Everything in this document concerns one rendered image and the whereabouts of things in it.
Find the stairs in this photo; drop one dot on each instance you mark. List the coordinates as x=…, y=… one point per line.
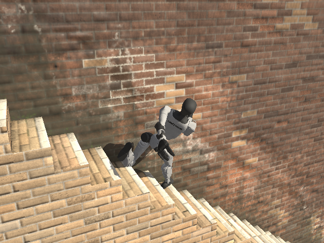
x=52, y=191

